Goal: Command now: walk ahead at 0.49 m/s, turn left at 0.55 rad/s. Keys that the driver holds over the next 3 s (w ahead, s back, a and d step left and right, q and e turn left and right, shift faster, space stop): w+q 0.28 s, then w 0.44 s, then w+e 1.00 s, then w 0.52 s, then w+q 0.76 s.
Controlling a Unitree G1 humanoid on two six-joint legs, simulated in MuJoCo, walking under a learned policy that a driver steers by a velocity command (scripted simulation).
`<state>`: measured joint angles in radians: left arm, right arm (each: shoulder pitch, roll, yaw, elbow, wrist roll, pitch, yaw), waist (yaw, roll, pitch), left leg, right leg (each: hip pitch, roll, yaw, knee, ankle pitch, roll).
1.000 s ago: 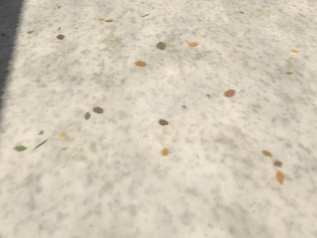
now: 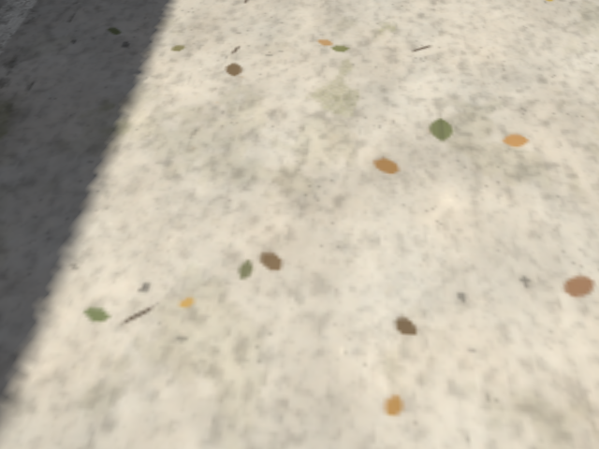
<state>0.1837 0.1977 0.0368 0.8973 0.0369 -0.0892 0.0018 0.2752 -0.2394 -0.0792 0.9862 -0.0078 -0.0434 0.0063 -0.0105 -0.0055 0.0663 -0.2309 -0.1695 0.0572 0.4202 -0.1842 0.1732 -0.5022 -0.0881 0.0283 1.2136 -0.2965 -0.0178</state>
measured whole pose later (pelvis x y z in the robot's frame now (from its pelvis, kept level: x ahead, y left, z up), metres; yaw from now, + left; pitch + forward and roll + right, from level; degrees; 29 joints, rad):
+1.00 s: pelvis +0.54 +0.06 +0.00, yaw +10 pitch +1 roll -1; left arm 0.41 0.23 0.05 0.94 0.00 -0.05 -0.01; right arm 0.10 -0.21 -0.02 0.78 -0.04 -0.08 0.01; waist 0.05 -0.02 0.04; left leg -0.34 0.00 0.09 0.50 -0.19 0.06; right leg -0.30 0.00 0.01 1.03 -0.40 -0.07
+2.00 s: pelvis +1.08 +0.02 -0.01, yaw -21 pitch +1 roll +0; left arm 0.44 0.28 0.06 0.89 0.01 -0.06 0.00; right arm 0.06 -0.24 -0.02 0.71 -0.04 -0.07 0.01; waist 0.07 -0.01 0.04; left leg -0.46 -0.01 0.05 0.55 -0.11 0.06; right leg 0.00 0.12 0.14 0.60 -0.46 -0.09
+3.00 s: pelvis +1.56 -0.12 -0.01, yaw +1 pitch +1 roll -1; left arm 0.41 0.24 0.05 0.93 0.02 -0.07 0.02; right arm 0.03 -0.24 -0.04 0.73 -0.04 0.00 0.07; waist 0.06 0.01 0.05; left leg -0.53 0.03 0.11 0.63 -0.18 0.12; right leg 0.10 -0.04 -0.32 0.32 -0.42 0.03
